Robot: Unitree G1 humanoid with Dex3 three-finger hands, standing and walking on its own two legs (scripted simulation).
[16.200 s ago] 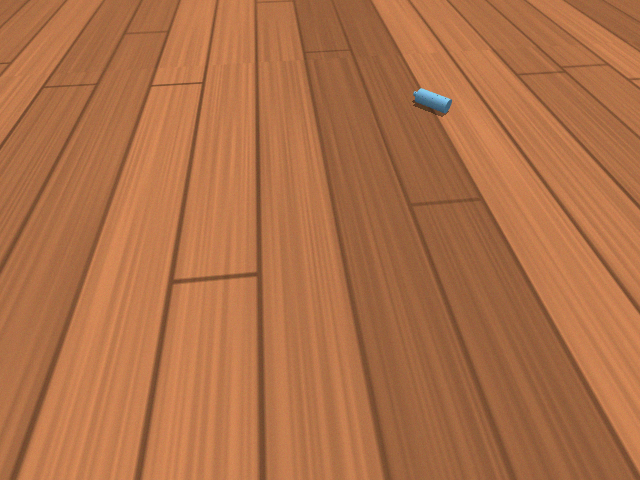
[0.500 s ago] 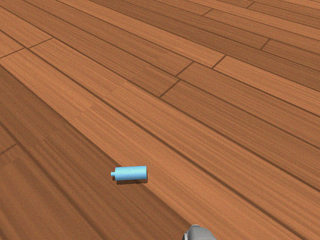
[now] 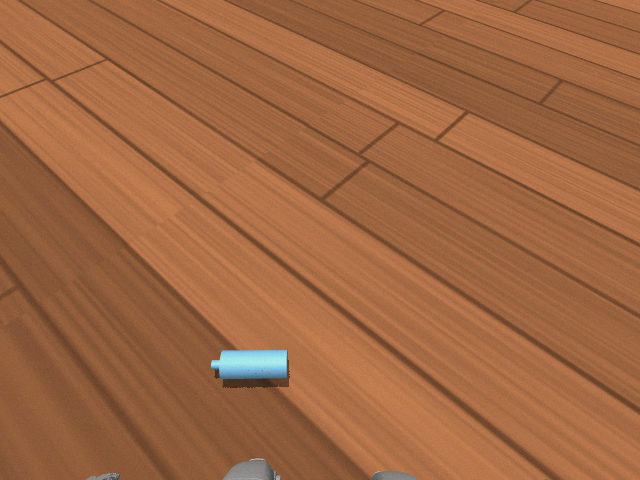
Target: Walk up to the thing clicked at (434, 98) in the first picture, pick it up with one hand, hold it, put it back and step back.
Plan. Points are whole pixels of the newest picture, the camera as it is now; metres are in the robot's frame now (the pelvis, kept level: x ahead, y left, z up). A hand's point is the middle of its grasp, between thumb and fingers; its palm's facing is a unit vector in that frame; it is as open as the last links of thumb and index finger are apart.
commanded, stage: walk up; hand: left
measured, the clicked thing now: (249, 364) +0.50 +0.21 -0.71
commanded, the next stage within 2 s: none
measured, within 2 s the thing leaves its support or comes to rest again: neither
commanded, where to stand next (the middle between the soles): +0.12 -0.01 m, yaw +0 degrees
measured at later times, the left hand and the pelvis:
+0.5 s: hand out of the picture +0.10 +0.25 -0.12, palm faces +0.00 -0.94 -0.34, open 7.4 cm; pelvis +0.01 +0.00 +0.03, yaw +0 degrees
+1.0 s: hand out of the picture +0.08 +0.26 -0.13, palm faces -0.02 -0.95 -0.32, open 7.4 cm; pelvis +0.02 +0.01 +0.03, yaw +0 degrees
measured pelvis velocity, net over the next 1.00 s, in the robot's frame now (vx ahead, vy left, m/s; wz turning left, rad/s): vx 0.02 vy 0.01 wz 0.00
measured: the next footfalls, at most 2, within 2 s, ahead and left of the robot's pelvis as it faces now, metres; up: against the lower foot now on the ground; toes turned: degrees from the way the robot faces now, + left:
left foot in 1.64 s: +0.13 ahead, +0.13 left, +0.00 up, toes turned +0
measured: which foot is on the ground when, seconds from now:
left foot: down 0.00-1.00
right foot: down 0.00-1.00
